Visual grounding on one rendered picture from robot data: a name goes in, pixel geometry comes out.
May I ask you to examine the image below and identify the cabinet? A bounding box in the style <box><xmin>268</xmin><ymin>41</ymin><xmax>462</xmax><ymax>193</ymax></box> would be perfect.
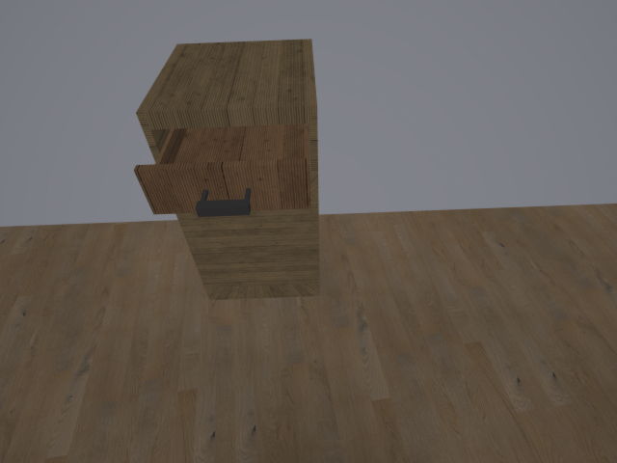
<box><xmin>136</xmin><ymin>39</ymin><xmax>320</xmax><ymax>300</ymax></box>

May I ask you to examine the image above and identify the drawer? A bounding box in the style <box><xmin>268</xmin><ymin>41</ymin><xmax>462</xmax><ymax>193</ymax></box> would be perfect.
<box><xmin>134</xmin><ymin>123</ymin><xmax>310</xmax><ymax>214</ymax></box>

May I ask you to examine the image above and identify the handle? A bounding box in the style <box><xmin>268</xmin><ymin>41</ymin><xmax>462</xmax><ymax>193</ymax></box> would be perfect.
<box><xmin>196</xmin><ymin>188</ymin><xmax>251</xmax><ymax>217</ymax></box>

